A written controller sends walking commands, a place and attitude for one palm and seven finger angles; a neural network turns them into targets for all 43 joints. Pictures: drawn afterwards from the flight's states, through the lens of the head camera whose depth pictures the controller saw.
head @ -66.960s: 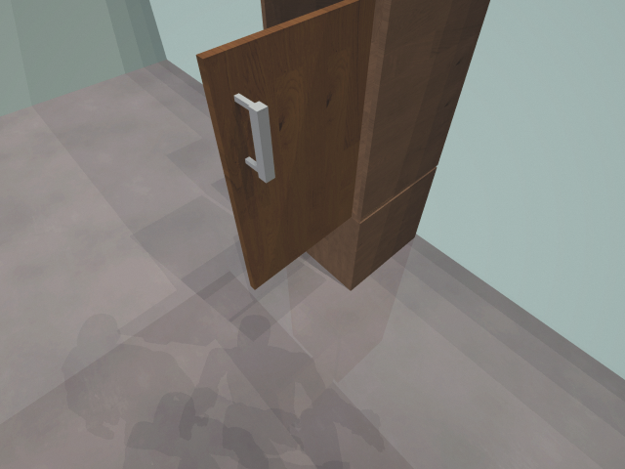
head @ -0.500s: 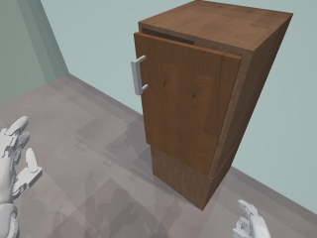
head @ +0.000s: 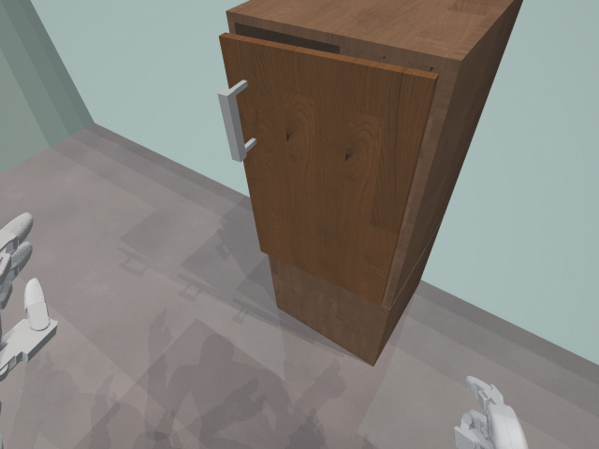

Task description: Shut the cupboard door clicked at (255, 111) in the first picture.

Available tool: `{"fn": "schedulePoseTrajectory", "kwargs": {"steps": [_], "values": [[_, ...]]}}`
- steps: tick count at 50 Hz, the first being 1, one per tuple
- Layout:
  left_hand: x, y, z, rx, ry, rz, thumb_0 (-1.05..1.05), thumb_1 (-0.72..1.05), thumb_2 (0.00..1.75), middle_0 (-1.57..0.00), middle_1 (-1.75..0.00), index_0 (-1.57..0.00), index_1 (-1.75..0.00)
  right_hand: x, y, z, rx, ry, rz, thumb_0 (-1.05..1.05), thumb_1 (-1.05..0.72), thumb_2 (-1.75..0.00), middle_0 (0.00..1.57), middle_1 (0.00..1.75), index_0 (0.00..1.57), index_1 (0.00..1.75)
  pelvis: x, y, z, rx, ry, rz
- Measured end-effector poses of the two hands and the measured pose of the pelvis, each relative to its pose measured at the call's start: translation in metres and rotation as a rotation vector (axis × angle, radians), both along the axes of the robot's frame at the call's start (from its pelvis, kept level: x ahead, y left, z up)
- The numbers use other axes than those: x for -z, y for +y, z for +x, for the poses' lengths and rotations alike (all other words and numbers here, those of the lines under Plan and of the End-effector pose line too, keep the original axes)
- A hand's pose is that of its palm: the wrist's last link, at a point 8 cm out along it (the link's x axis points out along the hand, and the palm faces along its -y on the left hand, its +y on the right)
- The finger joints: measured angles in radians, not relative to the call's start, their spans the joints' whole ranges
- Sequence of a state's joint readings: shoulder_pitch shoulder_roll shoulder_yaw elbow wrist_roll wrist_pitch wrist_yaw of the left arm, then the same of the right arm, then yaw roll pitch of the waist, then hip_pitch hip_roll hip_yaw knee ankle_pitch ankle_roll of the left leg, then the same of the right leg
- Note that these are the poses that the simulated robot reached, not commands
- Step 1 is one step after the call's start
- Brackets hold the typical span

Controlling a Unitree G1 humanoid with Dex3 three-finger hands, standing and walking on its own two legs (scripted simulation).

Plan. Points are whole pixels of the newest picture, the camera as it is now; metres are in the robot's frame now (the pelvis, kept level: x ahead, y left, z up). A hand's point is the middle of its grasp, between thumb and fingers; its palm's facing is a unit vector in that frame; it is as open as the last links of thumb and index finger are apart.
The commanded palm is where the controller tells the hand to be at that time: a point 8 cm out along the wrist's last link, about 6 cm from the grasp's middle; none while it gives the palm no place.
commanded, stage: step back with the hand held close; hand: left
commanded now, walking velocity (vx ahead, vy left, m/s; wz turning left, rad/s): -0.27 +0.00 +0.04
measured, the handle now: (240, 121) +0.65 +0.16 +0.11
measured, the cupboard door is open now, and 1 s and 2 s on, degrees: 5 5 5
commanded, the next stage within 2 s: stop stepping back and stand still in 1.12 s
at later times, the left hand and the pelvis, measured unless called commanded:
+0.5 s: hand out of the picture +0.10 +0.28 +0.16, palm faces +0.51 -0.73 -0.46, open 7.4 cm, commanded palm +0.04 +0.31 +0.18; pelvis -0.08 +0.00 -0.02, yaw +3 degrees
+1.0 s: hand out of the picture +0.03 +0.27 +0.17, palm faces +0.47 -0.78 -0.41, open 7.4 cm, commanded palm -0.03 +0.31 +0.18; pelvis -0.16 +0.01 -0.02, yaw +3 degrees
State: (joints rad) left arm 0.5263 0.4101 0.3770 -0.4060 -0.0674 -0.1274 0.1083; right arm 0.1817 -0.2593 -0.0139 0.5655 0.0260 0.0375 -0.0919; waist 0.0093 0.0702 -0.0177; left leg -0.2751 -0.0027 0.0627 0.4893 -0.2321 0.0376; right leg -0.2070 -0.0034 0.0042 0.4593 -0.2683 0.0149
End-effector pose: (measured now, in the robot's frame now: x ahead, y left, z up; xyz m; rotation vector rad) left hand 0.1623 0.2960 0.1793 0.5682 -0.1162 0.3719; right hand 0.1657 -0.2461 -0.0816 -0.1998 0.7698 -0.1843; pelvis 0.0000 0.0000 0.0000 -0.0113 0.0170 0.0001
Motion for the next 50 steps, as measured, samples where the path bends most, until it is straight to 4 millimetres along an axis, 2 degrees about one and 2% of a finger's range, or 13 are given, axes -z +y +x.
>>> {"fn": "schedulePoseTrajectory", "kwargs": {"steps": [6, 17, 26, 32, 37, 41, 45, 50], "values": [[-0.003, 0.008, -0.015, 0.022, -0.029, 0.023, 0.01, 0.89, 0.90, -0.21, -0.30, -0.21, -0.30, -0.005, 0.004, -0.022, 0.021, 0.000, -0.016, 0.01, -0.90, -0.90, 0.20, 0.30, 0.20, 0.30, 0.002, 0.006, -0.017, 0.006, 0.001, -0.002], [0.001, 0.021, -0.066, -0.013, -0.124, 0.031, 0.01, 0.89, 0.90, -0.21, -0.30, -0.21, -0.30, -0.002, 0.019, -0.065, -0.022, -0.021, -0.031, 0.01, -0.90, -0.90, 0.21, 0.30, 0.20, 0.30, 0.010, 0.011, -0.056, -0.017, -0.013, -0.016], [-0.002, 0.013, -0.107, -0.051, -0.203, 0.049, 0.01, 0.89, 0.90, -0.21, -0.30, -0.21, -0.30, 0.012, 0.021, -0.092, -0.086, -0.006, -0.022, 0.01, -0.90, -0.90, 0.21, 0.30, 0.20, 0.30, 0.017, 0.002, -0.082, -0.056, -0.027, -0.016], [-0.005, 0.010, -0.119, -0.019, -0.251, 0.033, 0.01, 0.89, 0.90, -0.21, -0.30, -0.21, -0.30, 0.011, 0.018, -0.109, -0.090, 0.018, -0.045, 0.01, -0.90, -0.90, 0.21, 0.30, 0.20, 0.30, 0.018, 0.005, -0.099, -0.061, -0.022, -0.015], [-0.005, 0.021, -0.127, 0.005, -0.247, 0.063, 0.01, 0.89, 0.90, -0.21, -0.30, -0.21, -0.30, 0.006, 0.020, -0.123, -0.061, -0.007, -0.066, 0.01, -0.90, -0.90, 0.21, 0.30, 0.20, 0.30, 0.019, 0.010, -0.115, -0.071, -0.021, -0.047], [-0.011, 0.028, -0.144, 0.004, -0.259, 0.104, 0.01, 0.89, 0.90, -0.21, -0.30, -0.21, -0.30, 0.004, 0.025, -0.131, -0.073, -0.027, -0.058, 0.01, -0.90, -0.90, 0.21, 0.30, 0.20, 0.30, 0.019, 0.008, -0.125, -0.093, -0.003, -0.068], [-0.009, 0.023, -0.165, -0.004, -0.253, 0.093, 0.01, 0.89, 0.90, -0.21, -0.30, -0.21, -0.30, 0.007, 0.029, -0.135, -0.110, -0.039, -0.041, 0.01, -0.90, -0.90, 0.21, 0.30, 0.20, 0.30, 0.021, 0.004, -0.140, -0.063, 0.025, -0.057], [-0.006, 0.010, -0.180, 0.033, -0.256, 0.023, 0.01, 0.89, 0.90, -0.21, -0.30, -0.21, -0.30, 0.004, 0.035, -0.148, -0.121, -0.033, -0.039, 0.01, -0.90, -0.90, 0.21, 0.30, 0.20, 0.30, 0.016, 0.006, -0.157, -0.052, -0.007, -0.045]]}}
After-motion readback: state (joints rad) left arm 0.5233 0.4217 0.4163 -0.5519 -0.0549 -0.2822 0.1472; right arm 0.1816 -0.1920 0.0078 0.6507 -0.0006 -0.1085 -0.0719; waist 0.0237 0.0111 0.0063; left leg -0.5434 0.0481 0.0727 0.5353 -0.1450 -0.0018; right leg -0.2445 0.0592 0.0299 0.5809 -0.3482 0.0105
